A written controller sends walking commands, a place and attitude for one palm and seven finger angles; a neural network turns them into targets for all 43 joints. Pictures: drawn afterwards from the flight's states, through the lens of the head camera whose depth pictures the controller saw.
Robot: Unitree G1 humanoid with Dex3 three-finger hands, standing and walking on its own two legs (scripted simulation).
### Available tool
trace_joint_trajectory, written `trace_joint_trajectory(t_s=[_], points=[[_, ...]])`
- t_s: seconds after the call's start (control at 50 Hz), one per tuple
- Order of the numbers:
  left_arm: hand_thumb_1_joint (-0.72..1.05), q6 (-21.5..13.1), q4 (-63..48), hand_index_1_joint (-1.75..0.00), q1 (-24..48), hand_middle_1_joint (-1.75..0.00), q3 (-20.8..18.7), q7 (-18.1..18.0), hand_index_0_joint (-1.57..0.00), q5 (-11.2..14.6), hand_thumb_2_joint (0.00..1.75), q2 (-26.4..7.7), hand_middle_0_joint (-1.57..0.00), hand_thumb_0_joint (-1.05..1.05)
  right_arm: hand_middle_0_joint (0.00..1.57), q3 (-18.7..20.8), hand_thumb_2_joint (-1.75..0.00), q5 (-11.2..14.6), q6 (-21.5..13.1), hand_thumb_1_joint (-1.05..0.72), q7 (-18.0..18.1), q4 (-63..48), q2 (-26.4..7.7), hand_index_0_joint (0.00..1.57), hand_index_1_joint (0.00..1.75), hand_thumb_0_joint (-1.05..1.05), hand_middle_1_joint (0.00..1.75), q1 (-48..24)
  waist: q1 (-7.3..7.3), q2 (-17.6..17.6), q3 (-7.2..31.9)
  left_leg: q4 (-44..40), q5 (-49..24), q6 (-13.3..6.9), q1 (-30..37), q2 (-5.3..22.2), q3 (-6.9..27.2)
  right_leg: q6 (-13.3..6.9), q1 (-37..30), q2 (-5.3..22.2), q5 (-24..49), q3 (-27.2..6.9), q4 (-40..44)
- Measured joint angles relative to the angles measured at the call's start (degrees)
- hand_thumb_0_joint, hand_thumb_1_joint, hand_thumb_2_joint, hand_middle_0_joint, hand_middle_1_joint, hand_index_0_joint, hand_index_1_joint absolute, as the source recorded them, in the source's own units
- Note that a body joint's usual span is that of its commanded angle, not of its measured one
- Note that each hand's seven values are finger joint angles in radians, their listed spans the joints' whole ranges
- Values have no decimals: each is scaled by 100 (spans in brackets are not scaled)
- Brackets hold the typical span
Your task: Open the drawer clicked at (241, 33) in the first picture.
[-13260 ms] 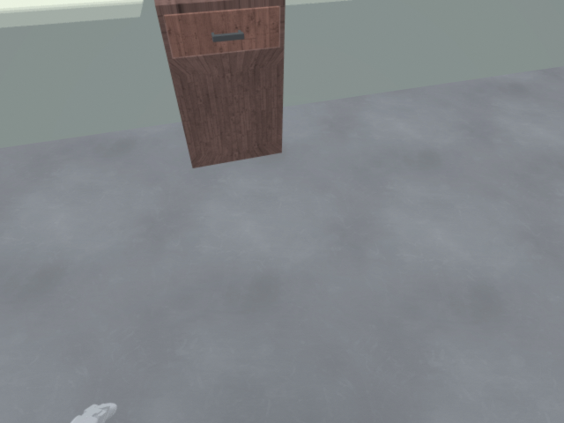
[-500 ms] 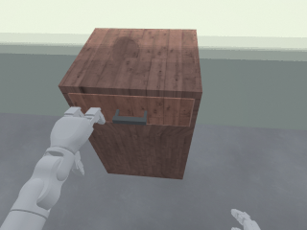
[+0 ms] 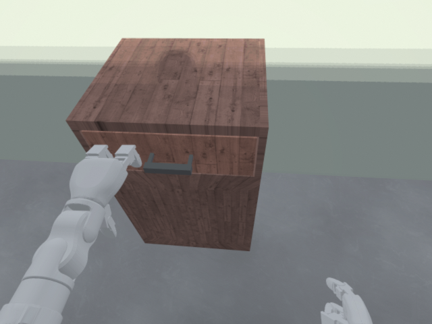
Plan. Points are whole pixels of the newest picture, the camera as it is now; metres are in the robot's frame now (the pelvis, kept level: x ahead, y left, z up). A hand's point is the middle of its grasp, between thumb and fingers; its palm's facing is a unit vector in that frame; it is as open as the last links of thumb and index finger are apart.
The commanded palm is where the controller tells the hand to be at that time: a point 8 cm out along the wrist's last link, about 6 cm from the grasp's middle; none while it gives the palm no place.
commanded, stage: move the hooked fingers above the handle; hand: left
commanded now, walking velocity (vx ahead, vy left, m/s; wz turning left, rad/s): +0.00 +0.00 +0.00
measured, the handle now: (169, 162) +0.51 +0.20 -0.08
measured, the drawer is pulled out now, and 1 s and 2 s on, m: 0.00 0.00 0.00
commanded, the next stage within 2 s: none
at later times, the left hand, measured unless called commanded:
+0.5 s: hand (130, 174) +0.39 +0.24 +0.03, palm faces +0.02 -0.02 -1.00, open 13.8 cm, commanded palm +0.36 +0.24 +0.08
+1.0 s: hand (142, 167) +0.44 +0.25 -0.02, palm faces -0.07 +0.00 -1.00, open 13.8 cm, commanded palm +0.42 +0.22 +0.04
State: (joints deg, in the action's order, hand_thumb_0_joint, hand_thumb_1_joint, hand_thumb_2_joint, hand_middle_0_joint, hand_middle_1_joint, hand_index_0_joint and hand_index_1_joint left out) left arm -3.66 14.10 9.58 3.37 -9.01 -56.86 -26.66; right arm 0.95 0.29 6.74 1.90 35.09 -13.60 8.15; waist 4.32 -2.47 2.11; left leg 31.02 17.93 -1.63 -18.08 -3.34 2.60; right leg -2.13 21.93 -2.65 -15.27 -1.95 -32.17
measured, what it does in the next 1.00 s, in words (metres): stands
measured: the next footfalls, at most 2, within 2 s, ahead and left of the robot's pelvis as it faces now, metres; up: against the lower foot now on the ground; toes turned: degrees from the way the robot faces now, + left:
none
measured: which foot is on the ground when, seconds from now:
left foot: down 0.00-1.00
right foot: down 0.00-1.00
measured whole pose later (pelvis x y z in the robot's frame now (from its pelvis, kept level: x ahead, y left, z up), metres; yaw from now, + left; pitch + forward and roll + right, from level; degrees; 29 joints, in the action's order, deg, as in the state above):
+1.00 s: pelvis +0.01 +0.02 -0.03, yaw -1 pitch +17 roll -1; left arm -0.1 54.1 36.8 3.6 -19.8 -62.1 -24.5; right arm 3.6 -0.3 7.7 0.5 37.8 -14.0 17.7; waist -2.7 -2.6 8.3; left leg 44.3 23.6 -3.0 -38.0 -3.3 0.8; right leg -0.8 41.1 -3.2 -19.2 -2.9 -42.9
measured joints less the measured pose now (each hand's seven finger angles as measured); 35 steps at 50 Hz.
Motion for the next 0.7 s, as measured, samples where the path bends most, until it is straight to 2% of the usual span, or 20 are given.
trace_joint_trajectory(t_s=[0.06,0.14,0.26,0.38,0.5,0.6,0.7], points=[[-49,71,375,-120,243,-120,-69,-105,-32,-23,30,-52,-32,0,20,27,-90,24,-8,-91,41,61,-26,20,29,0,30,33,-23,0,46,85,35,32,-137,26,21,-32,132,-28,-30,28,-77],[-49,179,889,-120,570,-120,-69,-43,-32,4,30,-97,-32,0,20,58,-90,41,-9,-91,88,110,-78,20,29,0,30,121,-93,-8,92,192,81,61,-313,46,43,-62,305,-50,-74,58,-181],[-49,-127,1114,-120,676,-120,-98,54,-32,14,30,-67,-32,0,20,162,-90,-2,4,-91,128,137,-139,20,29,0,30,308,-210,-10,190,338,171,71,-527,70,6,-74,536,-82,-146,33,-332],[-49,-420,1463,-120,916,-120,-217,-320,-32,-189,30,8,-32,0,20,244,-90,-3,6,-91,116,179,-136,20,29,0,30,424,-313,50,259,550,267,64,-819,67,-50,-69,848,-92,-228,-9,-552],[-49,-161,1894,-120,1161,-120,-320,-694,-32,-303,30,8,-32,0,20,304,-90,15,24,-91,51,210,-103,20,29,0,30,528,-382,12,365,704,329,35,-1066,63,-100,-39,1088,-96,-258,-49,-670],[-49,120,2324,-120,1434,-120,-46,-662,-32,-268,30,107,-32,0,20,293,-90,56,39,-91,19,228,-94,20,29,0,30,628,-409,-44,415,778,351,-9,-1157,24,-80,6,1147,-56,-279,-28,-703],[-49,-59,2772,-120,1863,-120,200,-643,-32,-393,30,274,-32,0,20,235,-90,32,21,-91,42,223,-39,20,29,0,30,665,-488,18,407,920,387,-45,-1320,-21,-47,39,1275,-13,-317,12,-803]])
